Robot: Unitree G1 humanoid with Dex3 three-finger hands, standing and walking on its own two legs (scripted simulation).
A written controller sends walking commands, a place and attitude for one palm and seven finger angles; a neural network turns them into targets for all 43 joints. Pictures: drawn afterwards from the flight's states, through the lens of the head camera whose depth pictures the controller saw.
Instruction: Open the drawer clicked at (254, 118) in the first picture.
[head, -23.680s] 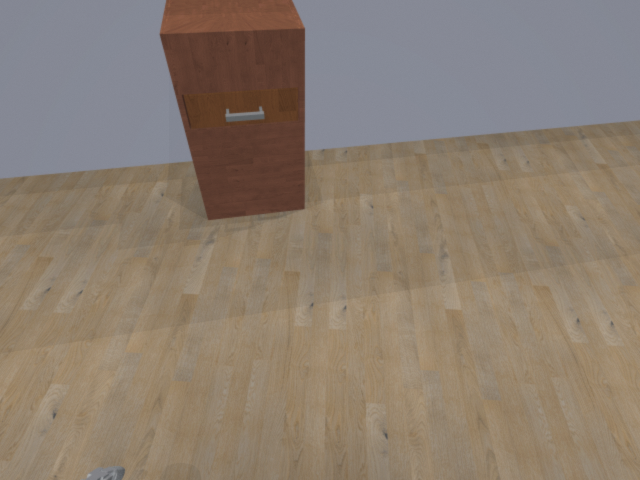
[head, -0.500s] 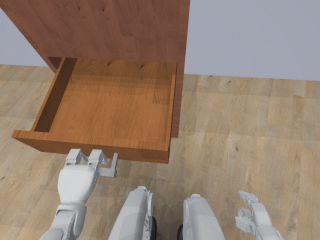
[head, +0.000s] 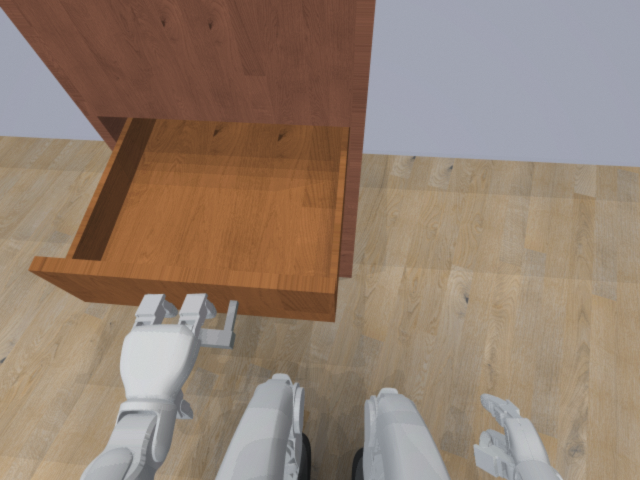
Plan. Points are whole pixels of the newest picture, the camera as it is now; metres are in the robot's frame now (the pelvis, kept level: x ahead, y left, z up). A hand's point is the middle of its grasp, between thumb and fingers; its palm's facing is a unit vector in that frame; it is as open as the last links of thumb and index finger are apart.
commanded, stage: lift the hand off the handle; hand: left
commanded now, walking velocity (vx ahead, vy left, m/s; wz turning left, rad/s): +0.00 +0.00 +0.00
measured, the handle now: (187, 320) +0.31 +0.21 -0.06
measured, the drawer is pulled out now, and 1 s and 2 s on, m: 0.26 0.26 0.26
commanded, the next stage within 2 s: none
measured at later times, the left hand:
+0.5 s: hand (180, 357) +0.26 +0.22 -0.07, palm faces -0.09 -0.08 -0.99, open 13.5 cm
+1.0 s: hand (167, 348) +0.27 +0.21 -0.02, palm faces -0.06 -0.09 -0.99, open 13.5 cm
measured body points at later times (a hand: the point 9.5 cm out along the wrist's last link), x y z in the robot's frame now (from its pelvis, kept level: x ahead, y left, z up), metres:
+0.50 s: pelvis +0.00 +0.01 +0.02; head +0.12 +0.00 +0.45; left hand +0.26 +0.22 -0.02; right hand +0.18 -0.22 -0.12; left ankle +0.05 +0.10 -0.55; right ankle +0.03 -0.07 -0.55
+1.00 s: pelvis +0.01 +0.01 +0.05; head +0.11 +0.01 +0.49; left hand +0.26 +0.22 +0.03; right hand +0.19 -0.22 -0.07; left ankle +0.05 +0.10 -0.55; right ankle +0.03 -0.07 -0.55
